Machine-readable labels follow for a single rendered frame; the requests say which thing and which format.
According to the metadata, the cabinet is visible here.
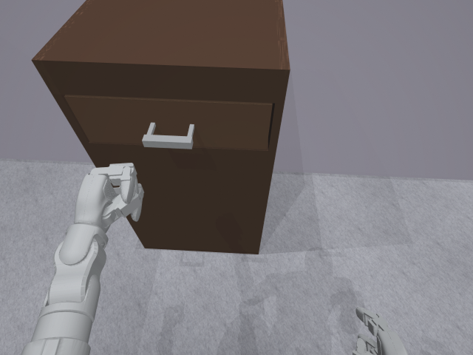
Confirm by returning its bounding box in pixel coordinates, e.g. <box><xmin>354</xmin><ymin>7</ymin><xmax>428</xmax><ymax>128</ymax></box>
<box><xmin>32</xmin><ymin>0</ymin><xmax>290</xmax><ymax>254</ymax></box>

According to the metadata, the drawer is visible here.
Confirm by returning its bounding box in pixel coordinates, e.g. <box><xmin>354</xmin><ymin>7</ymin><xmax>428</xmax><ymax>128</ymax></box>
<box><xmin>64</xmin><ymin>95</ymin><xmax>273</xmax><ymax>149</ymax></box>

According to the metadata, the left robot hand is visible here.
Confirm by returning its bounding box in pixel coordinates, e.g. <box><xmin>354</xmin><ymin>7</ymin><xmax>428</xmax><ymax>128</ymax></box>
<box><xmin>74</xmin><ymin>163</ymin><xmax>144</xmax><ymax>233</ymax></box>

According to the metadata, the robot left forearm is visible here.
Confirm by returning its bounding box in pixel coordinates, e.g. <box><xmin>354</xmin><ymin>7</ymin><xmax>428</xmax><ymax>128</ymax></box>
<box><xmin>21</xmin><ymin>223</ymin><xmax>109</xmax><ymax>355</ymax></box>

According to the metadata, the right robot hand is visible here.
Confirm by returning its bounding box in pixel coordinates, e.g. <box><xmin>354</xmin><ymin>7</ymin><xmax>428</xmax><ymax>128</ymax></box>
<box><xmin>353</xmin><ymin>307</ymin><xmax>409</xmax><ymax>355</ymax></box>

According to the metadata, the handle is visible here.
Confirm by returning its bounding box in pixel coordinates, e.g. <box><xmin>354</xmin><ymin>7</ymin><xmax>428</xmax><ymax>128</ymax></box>
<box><xmin>142</xmin><ymin>123</ymin><xmax>194</xmax><ymax>149</ymax></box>

